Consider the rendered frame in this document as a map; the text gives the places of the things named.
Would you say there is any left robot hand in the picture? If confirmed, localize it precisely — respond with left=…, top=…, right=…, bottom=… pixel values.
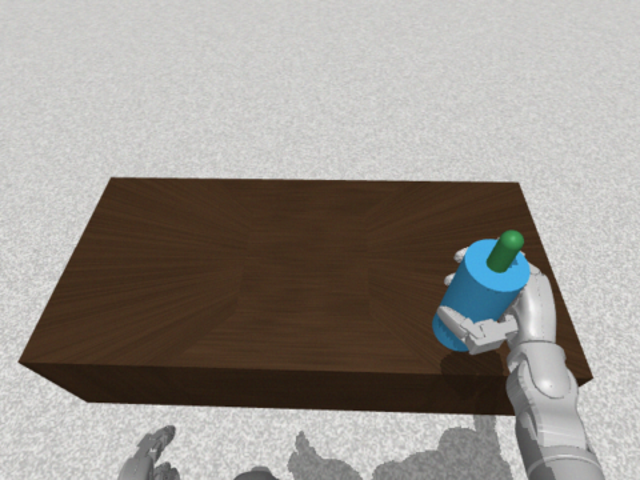
left=117, top=425, right=181, bottom=480

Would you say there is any right robot arm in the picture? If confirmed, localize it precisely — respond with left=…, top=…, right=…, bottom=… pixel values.
left=506, top=340, right=606, bottom=480

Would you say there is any right robot hand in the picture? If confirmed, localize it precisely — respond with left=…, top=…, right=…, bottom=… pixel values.
left=437, top=237, right=556, bottom=355

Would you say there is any bottle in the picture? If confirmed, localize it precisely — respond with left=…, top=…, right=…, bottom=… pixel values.
left=432, top=230, right=530, bottom=352

